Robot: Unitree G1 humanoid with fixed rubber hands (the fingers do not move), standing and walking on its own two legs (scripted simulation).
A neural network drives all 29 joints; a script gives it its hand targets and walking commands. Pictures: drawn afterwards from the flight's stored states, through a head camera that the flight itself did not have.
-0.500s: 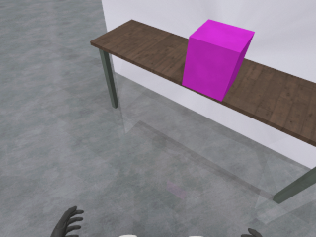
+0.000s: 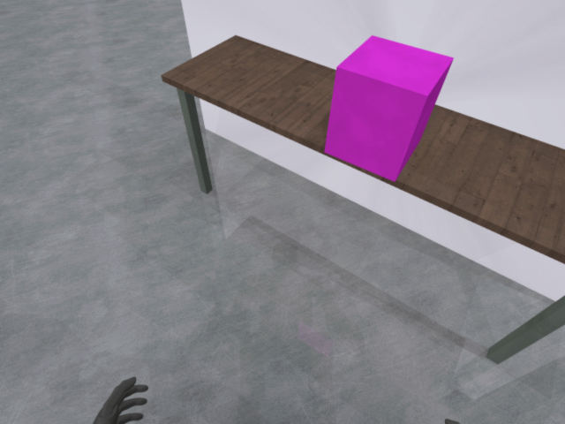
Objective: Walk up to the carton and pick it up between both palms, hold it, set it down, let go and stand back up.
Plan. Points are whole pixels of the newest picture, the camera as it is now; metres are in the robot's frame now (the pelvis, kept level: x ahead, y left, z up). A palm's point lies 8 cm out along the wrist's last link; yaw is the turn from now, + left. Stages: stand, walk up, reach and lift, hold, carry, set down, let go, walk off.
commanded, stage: stand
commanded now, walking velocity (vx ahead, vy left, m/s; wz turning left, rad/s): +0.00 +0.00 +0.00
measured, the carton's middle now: (383, 109) +0.83 -0.24 -0.03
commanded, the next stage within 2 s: walk up in 0.12 s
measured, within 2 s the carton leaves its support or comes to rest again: neither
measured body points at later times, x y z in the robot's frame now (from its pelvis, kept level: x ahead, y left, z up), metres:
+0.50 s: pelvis +0.01 +0.02 +0.00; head +0.01 +0.02 +0.45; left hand +0.09 +0.31 -0.11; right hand +0.11 -0.27 -0.11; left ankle +0.03 +0.12 -0.71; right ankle +0.04 -0.13 -0.73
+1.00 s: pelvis +0.10 +0.12 -0.01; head +0.12 +0.11 +0.44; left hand +0.18 +0.42 -0.13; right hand +0.16 -0.21 -0.12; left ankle +0.05 +0.15 -0.73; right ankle +0.13 -0.02 -0.71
